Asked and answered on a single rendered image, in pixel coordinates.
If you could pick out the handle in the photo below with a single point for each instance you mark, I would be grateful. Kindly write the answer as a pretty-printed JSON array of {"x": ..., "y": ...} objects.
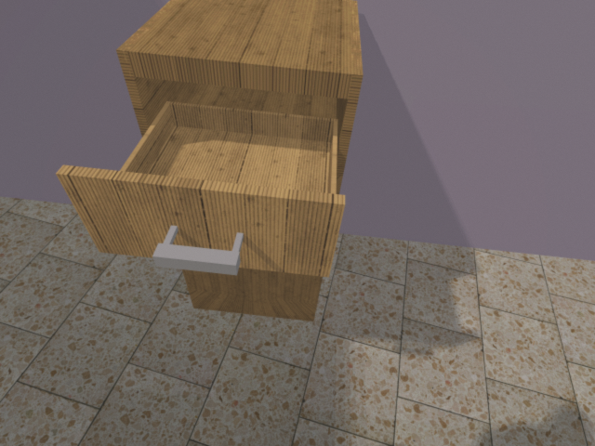
[{"x": 169, "y": 255}]

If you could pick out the drawer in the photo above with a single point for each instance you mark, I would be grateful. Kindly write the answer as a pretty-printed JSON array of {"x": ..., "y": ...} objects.
[{"x": 215, "y": 171}]

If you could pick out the cabinet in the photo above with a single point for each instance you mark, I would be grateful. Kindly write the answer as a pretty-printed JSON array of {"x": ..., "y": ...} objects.
[{"x": 299, "y": 57}]

